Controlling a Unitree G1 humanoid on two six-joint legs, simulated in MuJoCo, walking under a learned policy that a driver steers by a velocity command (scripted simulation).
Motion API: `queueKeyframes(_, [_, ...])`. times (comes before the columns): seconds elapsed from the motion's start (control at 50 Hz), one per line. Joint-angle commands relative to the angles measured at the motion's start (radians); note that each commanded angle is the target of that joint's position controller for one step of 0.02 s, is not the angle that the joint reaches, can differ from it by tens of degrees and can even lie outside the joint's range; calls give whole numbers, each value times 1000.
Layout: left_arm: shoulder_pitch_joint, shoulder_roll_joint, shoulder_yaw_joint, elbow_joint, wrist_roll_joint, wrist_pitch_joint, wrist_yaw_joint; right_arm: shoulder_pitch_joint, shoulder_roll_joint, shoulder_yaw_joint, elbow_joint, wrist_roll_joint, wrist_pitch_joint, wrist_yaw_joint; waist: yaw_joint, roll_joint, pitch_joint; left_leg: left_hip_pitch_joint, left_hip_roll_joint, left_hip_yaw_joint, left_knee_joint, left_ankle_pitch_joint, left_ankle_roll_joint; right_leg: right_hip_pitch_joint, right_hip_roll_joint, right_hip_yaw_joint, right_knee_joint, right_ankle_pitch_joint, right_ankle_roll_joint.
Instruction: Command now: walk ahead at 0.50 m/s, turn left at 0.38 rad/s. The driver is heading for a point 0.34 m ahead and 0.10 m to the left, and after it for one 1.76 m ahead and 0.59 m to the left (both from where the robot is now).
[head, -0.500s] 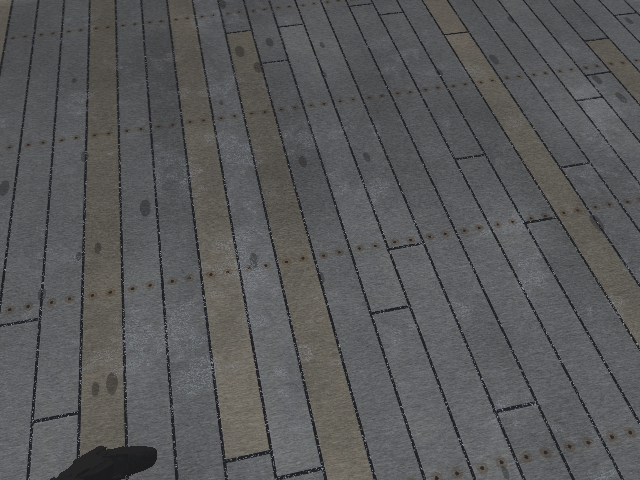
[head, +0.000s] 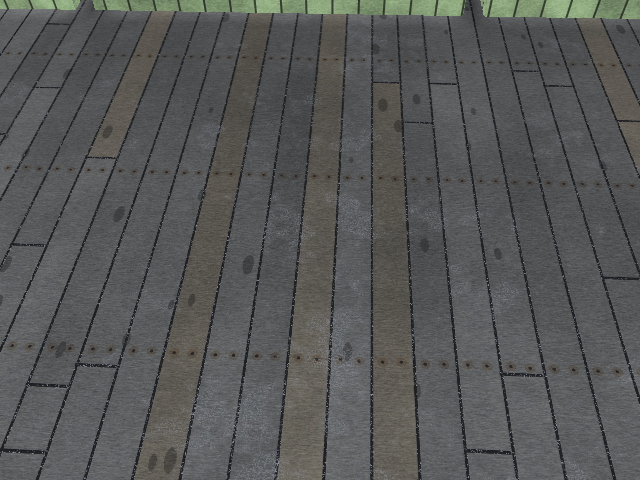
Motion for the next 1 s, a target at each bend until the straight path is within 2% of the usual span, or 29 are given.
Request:
queueKeyframes(0.02, [16, 166, 42, -24, -8, 6, 10, -138, -60, -10, -119, 1, -15, 19, 9, -91, 74, -53, -10, 21, -43, -65, 31, 41, -321, 60, -9, 401, -125])
queueKeyframes(0.06, [-4, 187, 47, -27, -11, 22, 18, -114, -79, -20, -135, -2, -15, 30, -20, -118, 42, 18, -52, 75, -51, -169, 62, 81, -325, 27, 93, 672, -99])
queueKeyframes(0.08, [-15, 203, 52, -32, -12, 30, 25, -57, -102, -33, -130, -4, -12, 30, -55, -139, -7, 111, -91, 111, -46, -215, 80, 86, -318, 6, 192, 862, -83])
queueKeyframes(0.1, [-29, 205, 51, -38, -11, 41, 34, 73, -138, -58, -102, -3, -10, 27, -129, -130, -81, 289, -135, 136, -86, -191, 108, 48, -289, -32, 369, 968, -56])
queueKeyframes(0.12, [-21, 190, 42, -55, -3, 41, 43, 240, -207, -91, -65, 1, -5, 13, -201, -85, -174, 579, -99, 34, -97, -146, 155, -136, -252, -47, 616, 832, -17])
queueKeyframes(0.14, [69, 70, -1, -106, 25, 14, 28, 316, -331, -121, -60, 1, -1, 0, -153, 160, -298, 994, 168, -469, -120, -220, 338, -597, -90, -35, 1016, 158, 54])
queueKeyframes(0.16, [27, 87, -7, -105, 14, -28, 10, 340, -274, -100, -72, 5, -4, -1, -178, 141, -419, 1109, 262, -806, -290, -308, 408, -774, 3, 174, 1169, -309, 55])
queueKeyframes(0.18, [-74, 150, 12, -132, -28, -51, -4, 315, -217, -82, -69, -5, -7, -3, -200, 85, -298, 1035, 224, -657, -311, -310, 346, -867, -61, 227, 1196, -245, 32])
queueKeyframes(0.2, [-124, 143, 6, -150, -33, -63, -5, 257, -190, -76, -79, -4, -10, -6, -173, 19, -190, 886, 182, -525, -317, -254, 309, -865, -104, 210, 1129, -159, 19])
queueKeyframes(0.22, [-139, 138, 9, -149, -11, -64, 3, 192, -165, -68, -94, -5, -8, -8, -131, -39, -113, 729, 145, -430, -334, -167, 284, -814, -137, 200, 1035, -106, 24])
queueKeyframes(0.24, [-131, 147, 19, -147, 4, -54, 8, 145, -139, -58, -112, -14, -7, -11, -92, -28, -75, 608, 115, -369, -360, -82, 273, -737, -162, 201, 972, -71, 32])
queueKeyframes(0.28, [-101, 125, 19, -151, 13, -28, 10, 115, -138, -59, -130, -18, -8, -16, -54, 3, -60, 487, 86, -326, -400, -7, 283, -660, -165, 191, 905, -45, 58])
queueKeyframes(0.32, [-123, 102, 14, -164, 17, -14, 14, 129, -161, -67, -127, -13, -12, -27, -50, 4, -42, 417, 62, -266, -417, 39, 283, -649, -154, 173, 809, 23, 88])
queueKeyframes(0.38, [-244, 70, 0, -196, 17, -15, 12, 170, -179, -75, -113, -3, -7, -43, -93, 14, -17, 375, 10, -208, -409, -23, 234, -614, -118, 167, 568, 234, 105])
queueKeyframes(0.42, [-317, 62, -5, -214, 8, -22, 4, 204, -182, -76, -103, 1, 0, -49, -126, 29, -12, 368, -3, -212, -396, -95, 210, -560, -82, 163, 437, 338, 106])
queueKeyframes(0.46, [-363, 78, -1, -230, -4, -29, -5, 240, -186, -78, -90, 6, 6, -51, -143, 39, -9, 399, 17, -259, -371, -145, 201, -534, -64, 177, 374, 358, 101])
queueKeyframes(0.52, [-361, 119, 15, -238, -9, -41, -16, 256, -175, -78, -85, 7, 14, -56, -126, 57, -12, 486, 53, -355, -287, -190, 180, -503, -59, 208, 305, 273, 73])
queueKeyframes(0.56, [-277, 138, 30, -219, -10, -50, -15, 233, -162, -76, -94, 4, 20, -56, -74, 81, -30, 496, 41, -385, -208, -169, 154, -389, -55, 190, 260, 213, 35])
queueKeyframes(0.58, [-185, 164, 44, -201, 0, -54, -8, 231, -126, -63, -102, -1, 19, -54, -29, 66, -92, 463, -7, -354, -96, -147, 123, -232, -89, 203, 246, 204, 2])
queueKeyframes(0.6, [-41, 219, 59, -189, 15, -55, 1, 241, -64, -40, -121, -16, 15, -50, 26, -50, -226, 345, -76, -262, 182, -285, 84, 16, -260, 364, 257, 149, -59])
queueKeyframes(0.62, [37, 298, 78, -152, 24, -40, -3, 381, -18, -24, -155, 15, 4, -50, -39, -393, -325, -9, -198, -133, 499, -672, 22, 299, -473, 837, 161, -70, -227])
queueKeyframes(0.64, [19, 205, 60, -164, 0, -36, -8, 368, -127, -42, -126, 24, 3, -54, -14, -294, -260, -135, -113, -157, 634, -641, 7, 263, -480, 913, 114, -289, -219])
queueKeyframes(0.66, [-20, 143, 43, -174, -2, -30, -4, 258, -180, -58, -136, 16, 10, -53, 15, -195, -140, -160, -80, -141, 666, -543, 1, 152, -431, 743, 105, -262, -172])
queueKeyframes(0.68, [-69, 126, 33, -178, 8, -23, -3, 205, -171, -60, -145, 5, 15, -54, 0, -132, -77, -126, -47, -113, 649, -470, -6, 38, -386, 608, 93, -125, -145])
queueKeyframes(0.7, [-100, 103, 26, -171, 11, -19, -2, 172, -159, -63, -158, -4, 17, -51, -16, -129, -26, -106, -23, -111, 604, -423, -9, -46, -347, 515, 72, -15, -138])
queueKeyframes(0.74, [-119, 86, 20, -159, 14, -23, 2, 182, -121, -61, -164, 10, 26, -39, -47, -173, -3, -38, 11, -91, 554, -379, -10, -133, -303, 381, 24, 89, -125])
queueKeyframes(0.84, [-85, 133, 36, -107, 7, -33, -2, 114, -59, -42, -194, -1, 33, -34, -47, -119, 13, -68, 19, -80, 374, -260, -28, -136, -313, 234, -34, 278, -170])
queueKeyframes(0.92, [-68, 158, 38, -74, -9, -19, -3, -3, -38, -25, -211, -4, 11, -11, -15, -107, 41, 2, 1, -14, 114, -85, -16, -128, -277, 116, -43, 334, -148])
queueKeyframes(1.0, [11, 191, 44, -22, -29, 1, -4, -112, -44, -21, -250, 3, 0, 7, 10, -116, 72, 33, -21, 34, -21, -118, 13, -39, -319, 110, -21, 373, -139])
